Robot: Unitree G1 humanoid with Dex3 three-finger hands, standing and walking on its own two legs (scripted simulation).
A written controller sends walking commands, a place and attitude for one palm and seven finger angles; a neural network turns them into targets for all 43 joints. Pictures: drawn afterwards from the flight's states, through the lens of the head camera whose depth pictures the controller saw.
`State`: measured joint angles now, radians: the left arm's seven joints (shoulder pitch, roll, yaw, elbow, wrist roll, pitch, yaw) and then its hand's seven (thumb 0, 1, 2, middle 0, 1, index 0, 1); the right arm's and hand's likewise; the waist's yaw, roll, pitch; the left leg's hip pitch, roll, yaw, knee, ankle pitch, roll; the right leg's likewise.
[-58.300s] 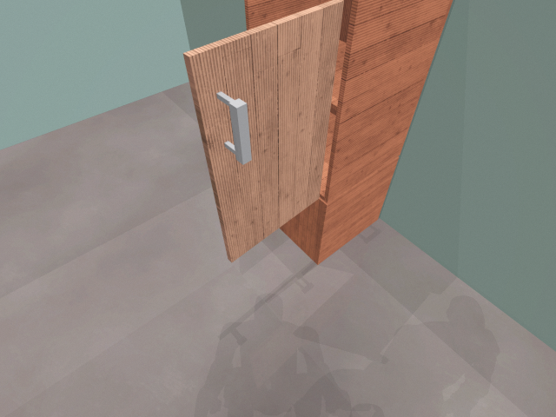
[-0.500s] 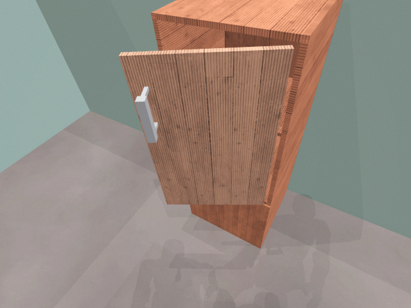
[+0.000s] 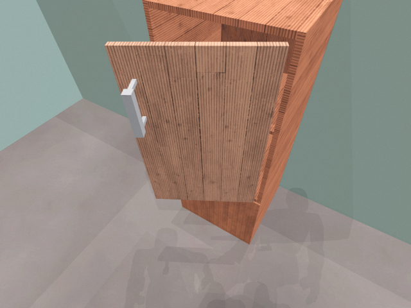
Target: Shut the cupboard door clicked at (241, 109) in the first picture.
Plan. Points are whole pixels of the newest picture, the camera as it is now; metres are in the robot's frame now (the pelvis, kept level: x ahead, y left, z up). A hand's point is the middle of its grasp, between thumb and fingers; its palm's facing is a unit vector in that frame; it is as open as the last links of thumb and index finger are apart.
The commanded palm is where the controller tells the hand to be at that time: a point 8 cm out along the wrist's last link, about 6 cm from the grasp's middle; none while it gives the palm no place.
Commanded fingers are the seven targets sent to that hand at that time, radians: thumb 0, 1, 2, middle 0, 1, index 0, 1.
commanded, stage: shuffle to correct the standing spot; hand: left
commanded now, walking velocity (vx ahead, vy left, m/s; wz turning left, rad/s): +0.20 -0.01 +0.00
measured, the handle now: (136, 109) +0.51 +0.19 +0.11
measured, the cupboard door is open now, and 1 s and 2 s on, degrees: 28 28 28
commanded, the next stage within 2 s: come to a stop and stand still in 0.08 s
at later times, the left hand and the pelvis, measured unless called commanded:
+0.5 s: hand out of the picture +0.05 +0.17 -0.18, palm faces +0.06 -0.98 -0.20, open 7.4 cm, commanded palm none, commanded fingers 0.00 0.90 0.90 -0.20 -0.30 -0.20 -0.30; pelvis +0.06 +0.00 -0.01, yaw -1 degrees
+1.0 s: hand out of the picture +0.08 +0.19 -0.16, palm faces -0.02 -0.97 -0.23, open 7.4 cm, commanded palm none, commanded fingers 0.00 0.90 0.90 -0.20 -0.30 -0.20 -0.30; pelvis +0.03 +0.01 +0.00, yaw -1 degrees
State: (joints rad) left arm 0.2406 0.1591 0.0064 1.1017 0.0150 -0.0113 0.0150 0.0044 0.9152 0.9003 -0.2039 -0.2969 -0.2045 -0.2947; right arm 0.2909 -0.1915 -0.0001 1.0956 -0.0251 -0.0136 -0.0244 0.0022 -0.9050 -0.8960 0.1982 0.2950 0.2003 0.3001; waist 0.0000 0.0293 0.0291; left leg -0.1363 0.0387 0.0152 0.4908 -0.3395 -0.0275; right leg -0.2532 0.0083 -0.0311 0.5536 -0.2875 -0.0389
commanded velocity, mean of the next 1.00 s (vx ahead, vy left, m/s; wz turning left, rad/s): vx -0.01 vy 0.00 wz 0.00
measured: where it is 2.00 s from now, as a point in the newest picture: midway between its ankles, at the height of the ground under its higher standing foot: outside the picture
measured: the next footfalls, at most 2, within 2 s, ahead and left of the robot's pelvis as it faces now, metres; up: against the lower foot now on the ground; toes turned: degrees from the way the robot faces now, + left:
left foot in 0.44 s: +0.10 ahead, +0.13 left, +0.00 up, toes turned +1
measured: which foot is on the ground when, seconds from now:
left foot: down 0.00-0.28, up 0.30-0.42, down 0.44-1.00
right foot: down 0.00-1.00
